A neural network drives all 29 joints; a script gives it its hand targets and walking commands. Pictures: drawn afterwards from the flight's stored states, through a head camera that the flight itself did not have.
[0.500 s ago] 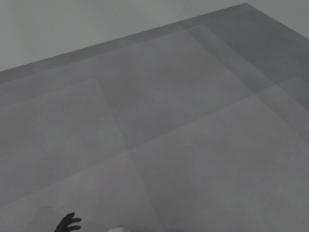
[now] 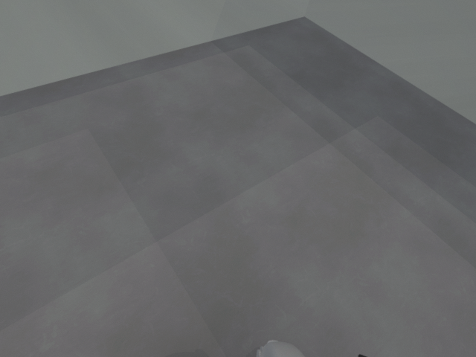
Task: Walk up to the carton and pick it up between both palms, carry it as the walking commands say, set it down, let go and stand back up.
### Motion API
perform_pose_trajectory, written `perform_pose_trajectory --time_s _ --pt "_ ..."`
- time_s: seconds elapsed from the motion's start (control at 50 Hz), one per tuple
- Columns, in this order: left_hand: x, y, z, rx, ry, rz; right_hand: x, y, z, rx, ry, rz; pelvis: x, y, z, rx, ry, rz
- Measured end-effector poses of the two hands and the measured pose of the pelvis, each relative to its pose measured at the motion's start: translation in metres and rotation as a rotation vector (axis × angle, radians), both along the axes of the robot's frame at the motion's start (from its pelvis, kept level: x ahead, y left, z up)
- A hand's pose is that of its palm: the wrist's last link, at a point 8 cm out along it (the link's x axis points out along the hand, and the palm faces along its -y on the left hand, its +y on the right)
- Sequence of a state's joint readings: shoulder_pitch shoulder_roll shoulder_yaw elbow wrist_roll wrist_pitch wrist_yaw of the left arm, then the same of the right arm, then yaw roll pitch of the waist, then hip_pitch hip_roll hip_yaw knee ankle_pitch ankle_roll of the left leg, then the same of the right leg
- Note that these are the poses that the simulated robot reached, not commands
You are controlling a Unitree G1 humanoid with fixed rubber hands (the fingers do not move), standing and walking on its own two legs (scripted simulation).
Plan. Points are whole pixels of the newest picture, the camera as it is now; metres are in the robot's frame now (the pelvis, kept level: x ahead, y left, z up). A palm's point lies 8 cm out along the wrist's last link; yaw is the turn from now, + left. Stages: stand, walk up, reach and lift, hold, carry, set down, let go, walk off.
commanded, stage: walk up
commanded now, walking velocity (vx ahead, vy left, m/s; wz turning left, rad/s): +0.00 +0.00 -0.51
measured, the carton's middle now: out of the picture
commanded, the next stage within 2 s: none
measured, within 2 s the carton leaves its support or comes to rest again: neither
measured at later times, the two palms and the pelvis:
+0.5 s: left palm out of the picture +0.13 +0.22 -0.13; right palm out of the picture +0.02 -0.31 -0.12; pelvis +0.00 -0.02 +0.00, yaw -14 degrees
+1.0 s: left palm (145, 316) +0.21 +0.17 -0.13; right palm out of the picture -0.11 -0.24 -0.12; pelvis -0.01 +0.00 +0.00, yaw -30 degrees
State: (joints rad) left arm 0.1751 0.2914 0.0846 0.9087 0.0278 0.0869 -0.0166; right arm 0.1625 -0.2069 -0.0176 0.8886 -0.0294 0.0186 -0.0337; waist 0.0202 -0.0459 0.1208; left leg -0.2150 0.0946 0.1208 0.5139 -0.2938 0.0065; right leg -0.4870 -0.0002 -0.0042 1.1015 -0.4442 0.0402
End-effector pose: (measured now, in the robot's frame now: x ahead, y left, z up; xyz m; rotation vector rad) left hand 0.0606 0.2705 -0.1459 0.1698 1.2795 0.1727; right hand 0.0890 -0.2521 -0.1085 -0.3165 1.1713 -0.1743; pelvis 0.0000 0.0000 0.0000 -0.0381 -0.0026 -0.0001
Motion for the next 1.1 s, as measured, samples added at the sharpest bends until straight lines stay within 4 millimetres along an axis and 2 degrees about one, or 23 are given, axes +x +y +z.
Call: perform_pose_trajectory --time_s 0.12,0.2,0.26,0.34,0.44,0.52,0.6,0.68,0.76,0.86,0.94,1.06,1.1 --pt "0.038 -0.01 0.014 0.032 -0.034 -0.098 -0.028 -0.003 -0.017 0.074 0.022 -0.084 0.0 -0.006 -0.001 0.007 0.008 -0.063" --pt "0.066 -0.03 0.019 0.072 -0.08 -0.175 -0.053 -0.021 -0.041 0.113 0.05 -0.163 0.001 -0.02 -0.012 0.04 0.008 -0.119" --pt "0.075 -0.046 0.023 0.086 -0.096 -0.219 -0.07 -0.037 -0.051 0.118 0.09 -0.226 -0.001 -0.026 -0.013 0.033 0.0 -0.139" --pt "0.07 -0.055 0.03 0.097 -0.068 -0.251 -0.075 -0.047 -0.038 0.113 0.091 -0.269 -0.003 -0.031 -0.002 0.065 0.003 -0.182" --pt "0.067 -0.054 0.026 0.088 -0.037 -0.281 -0.07 -0.055 -0.022 0.074 0.045 -0.292 -0.004 -0.03 0.003 0.072 0.004 -0.226" --pt "0.067 -0.046 0.016 0.064 -0.023 -0.293 -0.063 -0.054 -0.011 0.028 0.007 -0.314 -0.003 -0.02 0.001 0.053 0.009 -0.258" --pt "0.074 -0.031 -0.001 0.031 -0.012 -0.307 -0.062 -0.043 -0.005 -0.017 -0.042 -0.346 0.001 -0.002 -0.008 0.019 0.027 -0.291" --pt "0.092 -0.025 -0.002 0.018 -0.036 -0.34 -0.081 -0.024 0.004 -0.034 -0.037 -0.363 -0.001 0.009 -0.004 0.013 0.015 -0.35" --pt "0.11 -0.03 0.005 -0.01 -0.044 -0.401 -0.109 -0.007 0.01 -0.027 -0.011 -0.428 0.0 0.014 0.004 -0.003 0.018 -0.398" --pt "0.128 -0.05 0.013 -0.029 -0.06 -0.459 -0.143 0.008 0.007 0.003 0.018 -0.498 -0.001 0.014 0.008 -0.007 0.023 -0.452" --pt "0.141 -0.077 0.017 -0.04 -0.077 -0.519 -0.172 0.011 -0.002 0.031 0.035 -0.562 -0.006 0.01 0.006 -0.003 0.019 -0.491" --pt "0.159 -0.13 0.021 -0.02 -0.15 -0.646 -0.221 -0.001 -0.031 0.082 0.058 -0.669 -0.02 -0.012 -0.01 0.039 0.002 -0.563" --pt "0.159 -0.143 0.023 -0.008 -0.171 -0.675 -0.234 -0.008 -0.04 0.094 0.074 -0.704 -0.025 -0.018 -0.014 0.033 -0.003 -0.583"
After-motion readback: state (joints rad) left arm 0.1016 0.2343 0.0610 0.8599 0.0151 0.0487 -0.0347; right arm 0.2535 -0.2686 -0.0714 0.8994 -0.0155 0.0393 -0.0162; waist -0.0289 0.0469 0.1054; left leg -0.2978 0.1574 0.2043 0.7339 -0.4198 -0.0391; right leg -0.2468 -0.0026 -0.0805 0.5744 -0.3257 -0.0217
